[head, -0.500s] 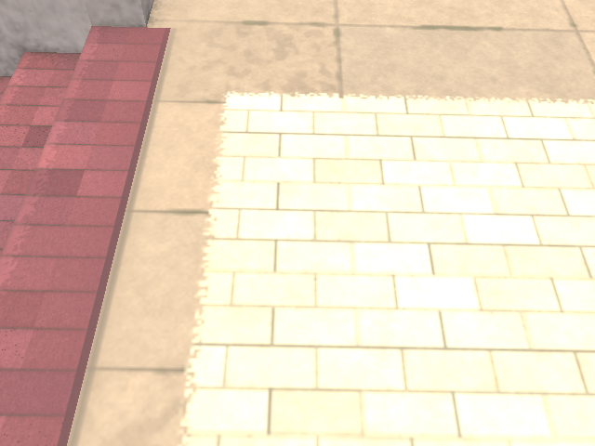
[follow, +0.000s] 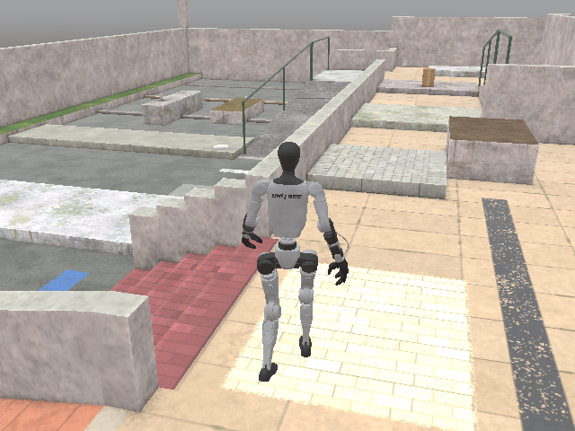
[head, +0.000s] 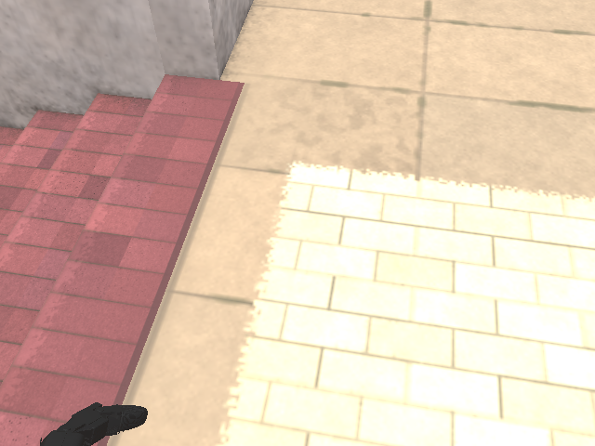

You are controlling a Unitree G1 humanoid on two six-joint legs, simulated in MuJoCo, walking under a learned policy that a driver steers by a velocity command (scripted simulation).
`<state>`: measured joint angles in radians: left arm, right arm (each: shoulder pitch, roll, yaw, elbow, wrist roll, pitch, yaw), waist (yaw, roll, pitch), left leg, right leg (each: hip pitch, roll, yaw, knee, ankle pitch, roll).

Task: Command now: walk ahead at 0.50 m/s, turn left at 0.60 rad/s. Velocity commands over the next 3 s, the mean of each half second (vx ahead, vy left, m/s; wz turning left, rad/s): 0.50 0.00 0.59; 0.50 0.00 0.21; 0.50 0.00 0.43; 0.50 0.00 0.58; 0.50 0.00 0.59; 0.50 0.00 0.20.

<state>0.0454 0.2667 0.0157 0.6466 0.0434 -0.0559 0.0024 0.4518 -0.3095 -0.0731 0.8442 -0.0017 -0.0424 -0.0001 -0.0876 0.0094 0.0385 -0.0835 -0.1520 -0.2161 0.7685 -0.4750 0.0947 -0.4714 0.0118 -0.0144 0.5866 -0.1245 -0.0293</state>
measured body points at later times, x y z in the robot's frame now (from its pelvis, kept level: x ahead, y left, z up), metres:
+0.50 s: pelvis +0.26 +0.05 +0.00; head +0.30 +0.07 +0.44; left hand +0.15 +0.29 -0.14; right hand +0.55 -0.10 -0.08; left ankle +0.34 +0.13 -0.72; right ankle +0.11 -0.11 -0.70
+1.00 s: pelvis +0.52 +0.13 +0.01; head +0.55 +0.14 +0.46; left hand +0.61 +0.42 -0.09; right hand +0.57 -0.13 -0.13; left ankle +0.34 +0.13 -0.72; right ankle +0.70 +0.09 -0.70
